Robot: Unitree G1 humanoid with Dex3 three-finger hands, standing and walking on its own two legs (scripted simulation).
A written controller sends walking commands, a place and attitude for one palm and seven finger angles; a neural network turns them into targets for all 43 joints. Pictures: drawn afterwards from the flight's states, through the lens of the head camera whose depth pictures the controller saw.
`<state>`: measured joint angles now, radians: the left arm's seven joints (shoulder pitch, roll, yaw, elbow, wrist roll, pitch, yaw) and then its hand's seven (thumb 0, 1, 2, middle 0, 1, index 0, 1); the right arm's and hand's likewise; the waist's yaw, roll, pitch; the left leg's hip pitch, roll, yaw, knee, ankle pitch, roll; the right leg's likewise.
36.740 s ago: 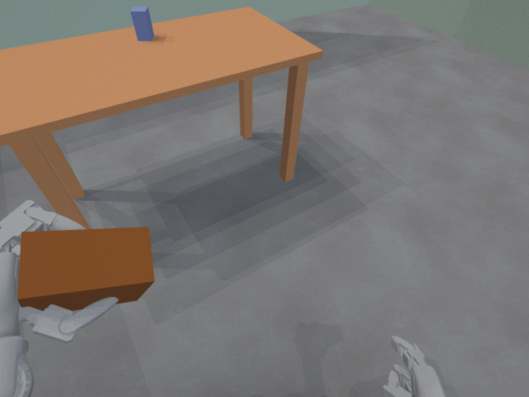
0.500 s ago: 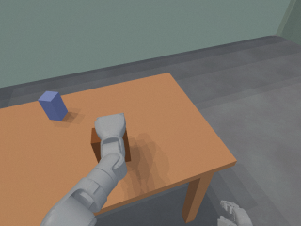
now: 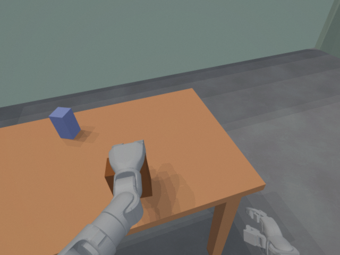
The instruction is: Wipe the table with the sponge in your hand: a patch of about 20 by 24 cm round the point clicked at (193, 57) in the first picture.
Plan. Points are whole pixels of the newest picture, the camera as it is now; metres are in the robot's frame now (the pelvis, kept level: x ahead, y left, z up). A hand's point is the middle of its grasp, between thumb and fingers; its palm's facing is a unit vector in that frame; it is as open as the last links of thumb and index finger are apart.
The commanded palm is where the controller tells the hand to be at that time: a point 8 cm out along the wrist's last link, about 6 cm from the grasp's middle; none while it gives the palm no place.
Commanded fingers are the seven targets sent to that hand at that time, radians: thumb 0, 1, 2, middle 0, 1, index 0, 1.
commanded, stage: slide back across to the middle lane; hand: left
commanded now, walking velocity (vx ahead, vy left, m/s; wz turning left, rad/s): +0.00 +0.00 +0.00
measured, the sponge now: (131, 181) +0.32 +0.16 -0.01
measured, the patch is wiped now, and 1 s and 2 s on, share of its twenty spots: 1.00 1.00 1.00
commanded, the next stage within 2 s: wipe forward along the middle lane in 0.68 s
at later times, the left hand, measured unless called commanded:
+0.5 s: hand (117, 177) +0.29 +0.18 +0.04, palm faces +0.00 -0.12 -0.99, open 10.4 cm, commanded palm +0.25 +0.18 +0.10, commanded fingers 0.00 0.10 1.30 -1.20 -1.60 -1.20 -1.60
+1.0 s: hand (98, 181) +0.28 +0.22 +0.04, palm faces -0.04 -0.08 -1.00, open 10.4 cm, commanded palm +0.26 +0.22 +0.09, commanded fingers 0.00 0.10 1.30 -1.20 -1.60 -1.20 -1.60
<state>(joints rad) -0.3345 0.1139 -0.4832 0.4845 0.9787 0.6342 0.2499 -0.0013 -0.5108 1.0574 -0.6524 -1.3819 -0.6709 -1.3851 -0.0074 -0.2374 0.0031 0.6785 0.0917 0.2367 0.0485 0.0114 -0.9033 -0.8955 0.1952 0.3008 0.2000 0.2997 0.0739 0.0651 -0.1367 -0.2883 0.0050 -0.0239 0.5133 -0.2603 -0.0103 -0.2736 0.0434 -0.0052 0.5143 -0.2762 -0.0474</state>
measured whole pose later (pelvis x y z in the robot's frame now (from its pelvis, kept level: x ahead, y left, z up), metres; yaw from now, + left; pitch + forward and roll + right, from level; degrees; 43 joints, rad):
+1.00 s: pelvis -0.01 +0.00 +0.00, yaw +0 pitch -1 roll +0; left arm -0.15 0.29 -0.30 0.28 0.99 0.51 0.13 -0.01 -0.54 1.06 -0.69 -1.34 -0.71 -1.34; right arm 0.01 -0.25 0.02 0.69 0.08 0.13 -0.03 0.01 -0.90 -0.90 0.20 0.30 0.20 0.30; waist 0.08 0.08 -0.07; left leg -0.24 0.00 -0.02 0.49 -0.23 -0.01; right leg -0.23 0.04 0.00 0.49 -0.25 -0.04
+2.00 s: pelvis -0.01 +0.01 +0.00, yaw +0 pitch +8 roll -1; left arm -0.61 0.33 -0.16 0.85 1.01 0.35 0.22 0.00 -0.55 1.06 -0.71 -1.33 -0.73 -1.33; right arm 0.14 -0.24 0.01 0.73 0.08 0.14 -0.06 0.01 -0.90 -0.89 0.20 0.30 0.20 0.30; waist 0.00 0.05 -0.12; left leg -0.46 0.00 -0.03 0.57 -0.26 0.01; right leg -0.42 0.04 -0.01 0.53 -0.25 -0.03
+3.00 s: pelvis +0.01 +0.03 +0.00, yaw +0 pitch +9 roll -2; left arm -0.56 0.47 -0.05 0.84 1.02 0.26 0.18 0.01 -0.54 1.06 -0.70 -1.34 -0.71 -1.35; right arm 0.20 -0.26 -0.02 0.72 0.08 0.14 -0.03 0.01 -0.90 -0.89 0.20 0.30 0.20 0.30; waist -0.01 0.05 -0.12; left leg -0.43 -0.01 -0.02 0.56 -0.28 0.03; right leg -0.37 0.03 0.00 0.48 -0.26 0.00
